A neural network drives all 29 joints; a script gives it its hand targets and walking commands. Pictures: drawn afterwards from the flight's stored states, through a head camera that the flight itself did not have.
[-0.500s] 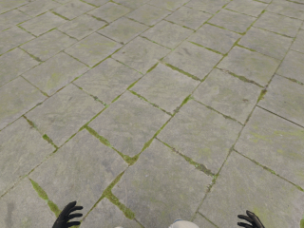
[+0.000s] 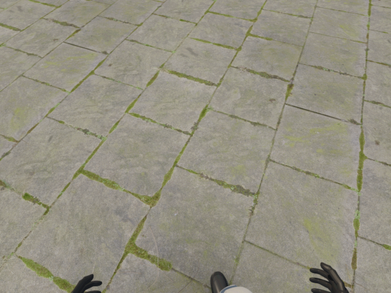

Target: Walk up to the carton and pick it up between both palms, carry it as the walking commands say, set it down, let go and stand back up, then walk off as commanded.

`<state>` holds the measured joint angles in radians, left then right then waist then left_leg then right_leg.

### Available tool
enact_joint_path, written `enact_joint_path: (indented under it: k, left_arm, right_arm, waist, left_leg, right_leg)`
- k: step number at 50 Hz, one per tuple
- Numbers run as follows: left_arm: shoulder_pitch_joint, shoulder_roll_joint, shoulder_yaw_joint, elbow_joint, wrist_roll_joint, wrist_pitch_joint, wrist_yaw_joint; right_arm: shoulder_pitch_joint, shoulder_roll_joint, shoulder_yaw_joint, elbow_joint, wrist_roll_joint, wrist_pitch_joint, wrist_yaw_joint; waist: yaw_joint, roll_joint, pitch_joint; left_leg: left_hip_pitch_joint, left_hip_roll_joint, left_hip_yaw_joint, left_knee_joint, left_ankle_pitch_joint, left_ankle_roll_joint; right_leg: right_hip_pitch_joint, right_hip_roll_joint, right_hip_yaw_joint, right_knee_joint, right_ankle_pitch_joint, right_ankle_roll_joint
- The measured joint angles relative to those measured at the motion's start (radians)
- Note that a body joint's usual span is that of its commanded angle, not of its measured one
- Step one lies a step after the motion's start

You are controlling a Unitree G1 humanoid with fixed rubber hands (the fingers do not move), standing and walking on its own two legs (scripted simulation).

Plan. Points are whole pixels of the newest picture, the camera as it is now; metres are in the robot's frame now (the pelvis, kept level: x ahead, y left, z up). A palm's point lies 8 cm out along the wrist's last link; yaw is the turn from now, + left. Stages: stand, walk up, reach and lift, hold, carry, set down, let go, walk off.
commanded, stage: walk off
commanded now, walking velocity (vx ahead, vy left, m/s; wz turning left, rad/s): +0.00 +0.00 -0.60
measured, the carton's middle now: out of the picture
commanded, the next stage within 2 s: stand in 1.50 s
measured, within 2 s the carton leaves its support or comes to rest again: neither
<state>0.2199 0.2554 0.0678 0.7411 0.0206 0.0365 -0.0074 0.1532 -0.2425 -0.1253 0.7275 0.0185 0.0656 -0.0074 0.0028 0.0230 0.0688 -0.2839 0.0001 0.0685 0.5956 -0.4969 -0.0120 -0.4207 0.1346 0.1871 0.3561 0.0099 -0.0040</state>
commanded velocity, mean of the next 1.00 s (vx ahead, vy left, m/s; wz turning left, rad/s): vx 0.00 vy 0.00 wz -0.60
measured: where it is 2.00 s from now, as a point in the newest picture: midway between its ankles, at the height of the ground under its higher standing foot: outside the picture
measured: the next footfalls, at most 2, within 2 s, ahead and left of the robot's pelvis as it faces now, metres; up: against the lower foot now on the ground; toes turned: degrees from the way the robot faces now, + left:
right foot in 0.58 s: +0.01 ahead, -0.06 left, +0.00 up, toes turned -23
left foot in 1.04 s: +0.03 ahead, +0.21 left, +0.00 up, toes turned -31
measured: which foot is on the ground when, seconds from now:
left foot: down 0.00-0.58, up 0.60-1.00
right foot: down 0.00-0.00, up 0.02-0.56, down 0.58-1.00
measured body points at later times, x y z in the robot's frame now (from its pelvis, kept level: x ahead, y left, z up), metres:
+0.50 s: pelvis -0.03 +0.05 -0.01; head +0.00 +0.05 +0.44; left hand +0.17 +0.26 -0.13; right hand +0.00 -0.24 -0.12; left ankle -0.03 +0.09 -0.73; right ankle -0.02 -0.05 -0.71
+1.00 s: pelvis -0.04 +0.10 +0.00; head +0.00 +0.07 +0.45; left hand +0.18 +0.29 -0.12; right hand -0.06 -0.20 -0.12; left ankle -0.03 +0.24 -0.71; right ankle -0.03 -0.04 -0.73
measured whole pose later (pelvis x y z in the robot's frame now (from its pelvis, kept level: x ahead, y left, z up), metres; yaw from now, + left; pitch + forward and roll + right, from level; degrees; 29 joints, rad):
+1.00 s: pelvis -0.04 +0.10 +0.00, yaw -32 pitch +3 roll +1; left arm 0.25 0.26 0.07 0.74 0.02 0.05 0.00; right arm 0.13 -0.22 -0.13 0.73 0.02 0.06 0.00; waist 0.02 0.00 0.06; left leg -0.31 0.02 0.04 0.76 -0.52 -0.04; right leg -0.42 0.06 0.15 0.46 -0.09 0.01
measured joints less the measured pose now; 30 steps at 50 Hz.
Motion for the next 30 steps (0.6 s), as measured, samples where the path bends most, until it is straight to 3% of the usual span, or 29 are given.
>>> enact_joint_path:
  k: [2,4,7,10,15,24,28,30]
  left_arm:
    - [-0.011,0.0,0.0,0.002,0.0,0.002,0.0]
    - [-0.002,0.0,0.0,0.002,0.0,0.01,-0.004]
    - [0.001,0.0,0.0,0.001,0.0,0.011,-0.013]
    - [0.016,0.0,0.0,0.001,0.0,0.011,-0.013]
    - [0.012,0.001,0.0,0.0,0.0,0.022,-0.013]
    - [-0.046,0.001,0.0,0.0,0.0,0.024,-0.021]
    - [-0.034,0.001,0.0,0.0,0.0,0.024,-0.021]
    - [-0.016,0.001,0.0,0.0,0.0,0.024,-0.021]
  right_arm:
    - [0.014,0.003,0.0,0.016,0.0,0.0,-0.012]
    - [0.024,0.004,0.0,0.034,0.0,0.0,-0.023]
    - [0.024,0.005,0.0,0.035,0.0,0.0,-0.028]
    - [-0.009,0.014,0.0,0.019,0.0,0.0,-0.021]
    - [-0.022,0.037,0.0,-0.004,0.0,-0.012,-0.021]
    - [0.018,0.04,0.0,0.04,0.0,-0.012,-0.021]
    - [0.018,0.04,0.0,0.042,0.0,-0.013,-0.011]
    - [0.015,0.04,0.0,0.042,0.0,-0.013,0.0]
  waist:
    - [0.0,-0.011,0.007]
    - [0.001,-0.023,-0.007]
    - [0.002,-0.023,-0.032]
    - [0.012,-0.045,-0.041]
    - [0.013,-0.085,-0.039]
    - [0.013,-0.08,-0.038]
    - [0.013,-0.067,-0.038]
    - [0.013,-0.053,-0.034]
  left_leg:
    - [0.014,0.003,0.013,-0.039,0.148,0.053]
    - [0.029,0.009,0.044,-0.037,0.166,0.081]
    - [0.033,0.028,0.063,-0.037,0.157,0.092]
    - [0.032,0.037,0.112,-0.037,0.152,0.098]
    - [0.033,0.037,0.205,-0.037,0.146,0.113]
    - [0.033,0.037,0.329,-0.037,0.146,0.121]
    - [0.033,0.043,0.372,-0.007,0.131,0.112]
    - [0.028,0.062,0.378,0.056,0.087,0.082]
  right_leg:
    - [-0.054,0.012,-0.017,0.178,-0.147,0.027]
    - [-0.133,0.012,-0.052,0.475,-0.231,0.039]
    - [-0.175,0.002,-0.086,0.78,-0.236,0.043]
    - [-0.166,-0.023,-0.09,0.888,-0.238,0.052]
    - [-0.139,-0.07,-0.114,0.803,-0.282,0.078]
    - [-0.115,-0.13,-0.222,0.54,-0.334,0.08]
    - [-0.033,-0.141,-0.23,0.394,-0.334,0.049]
    - [0.003,-0.133,-0.228,0.352,-0.314,-0.016]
